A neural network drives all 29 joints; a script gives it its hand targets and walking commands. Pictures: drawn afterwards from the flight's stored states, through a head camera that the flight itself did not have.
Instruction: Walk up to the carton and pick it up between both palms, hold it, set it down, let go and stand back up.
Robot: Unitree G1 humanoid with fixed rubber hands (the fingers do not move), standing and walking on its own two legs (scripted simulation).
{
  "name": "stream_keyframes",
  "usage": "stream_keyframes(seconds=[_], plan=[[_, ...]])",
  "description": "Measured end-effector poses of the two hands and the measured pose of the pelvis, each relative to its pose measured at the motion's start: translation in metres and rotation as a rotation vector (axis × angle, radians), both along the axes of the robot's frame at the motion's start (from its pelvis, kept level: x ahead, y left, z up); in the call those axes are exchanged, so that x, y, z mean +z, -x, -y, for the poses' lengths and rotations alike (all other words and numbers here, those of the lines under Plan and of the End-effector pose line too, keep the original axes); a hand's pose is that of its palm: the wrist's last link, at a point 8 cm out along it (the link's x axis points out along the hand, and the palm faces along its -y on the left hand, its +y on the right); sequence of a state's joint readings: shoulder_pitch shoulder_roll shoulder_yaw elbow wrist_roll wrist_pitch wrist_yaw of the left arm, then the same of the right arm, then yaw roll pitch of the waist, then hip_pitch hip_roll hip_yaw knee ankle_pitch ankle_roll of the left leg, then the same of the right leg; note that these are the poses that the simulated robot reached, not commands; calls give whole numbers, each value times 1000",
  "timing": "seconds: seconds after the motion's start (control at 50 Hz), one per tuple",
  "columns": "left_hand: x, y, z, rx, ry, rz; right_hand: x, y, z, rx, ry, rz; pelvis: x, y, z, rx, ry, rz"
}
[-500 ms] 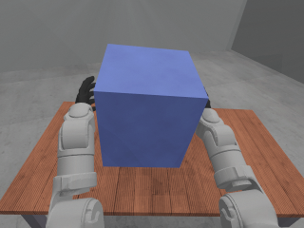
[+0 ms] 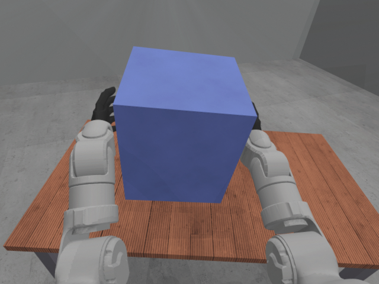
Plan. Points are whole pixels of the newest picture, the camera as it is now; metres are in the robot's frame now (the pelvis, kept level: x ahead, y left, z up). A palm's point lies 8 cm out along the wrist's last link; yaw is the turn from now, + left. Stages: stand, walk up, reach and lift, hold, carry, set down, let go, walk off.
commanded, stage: hold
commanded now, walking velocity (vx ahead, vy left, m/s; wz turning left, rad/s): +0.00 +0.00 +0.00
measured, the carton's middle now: (179, 129) +0.38 +0.01 +0.19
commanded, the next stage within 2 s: none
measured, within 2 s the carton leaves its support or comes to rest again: neither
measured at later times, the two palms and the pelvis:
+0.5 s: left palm (103, 127) +0.37 +0.16 +0.20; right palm (248, 132) +0.37 -0.14 +0.19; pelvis +0.01 +0.00 +0.00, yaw +0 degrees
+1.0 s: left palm (100, 126) +0.37 +0.16 +0.21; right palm (246, 133) +0.37 -0.14 +0.19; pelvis +0.01 +0.01 +0.00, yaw +0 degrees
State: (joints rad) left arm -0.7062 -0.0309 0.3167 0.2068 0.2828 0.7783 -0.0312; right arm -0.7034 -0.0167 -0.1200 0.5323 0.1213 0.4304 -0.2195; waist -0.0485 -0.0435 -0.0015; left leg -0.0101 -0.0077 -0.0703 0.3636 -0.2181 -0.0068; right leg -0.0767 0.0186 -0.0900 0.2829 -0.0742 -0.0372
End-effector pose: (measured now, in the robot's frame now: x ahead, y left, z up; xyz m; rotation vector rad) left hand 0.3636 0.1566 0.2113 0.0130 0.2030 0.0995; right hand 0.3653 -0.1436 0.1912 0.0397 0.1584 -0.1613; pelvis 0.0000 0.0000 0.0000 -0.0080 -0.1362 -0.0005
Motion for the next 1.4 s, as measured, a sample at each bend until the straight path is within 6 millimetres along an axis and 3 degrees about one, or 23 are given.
stream_keyframes(seconds=[0.18,0.74,0.92,1.12,1.4], plan=[[-3,-8,3,-8,-3,-1,-4,-5,3,-3,6,-1,1,-1,2,-2,-1,-14],[-9,2,-9,7,9,25,-2,-2,-8,11,7,24,0,-10,-3,2,11,4],[-7,-1,-7,1,-9,4,-7,-2,-7,7,11,2,0,-7,-7,-2,6,-4],[0,-2,-2,2,-12,22,3,-3,-2,7,8,21,0,-8,-6,-6,7,-6],[-7,-1,-1,5,10,4,-1,-3,-1,9,17,3,0,-6,1,-7,5,-4]])
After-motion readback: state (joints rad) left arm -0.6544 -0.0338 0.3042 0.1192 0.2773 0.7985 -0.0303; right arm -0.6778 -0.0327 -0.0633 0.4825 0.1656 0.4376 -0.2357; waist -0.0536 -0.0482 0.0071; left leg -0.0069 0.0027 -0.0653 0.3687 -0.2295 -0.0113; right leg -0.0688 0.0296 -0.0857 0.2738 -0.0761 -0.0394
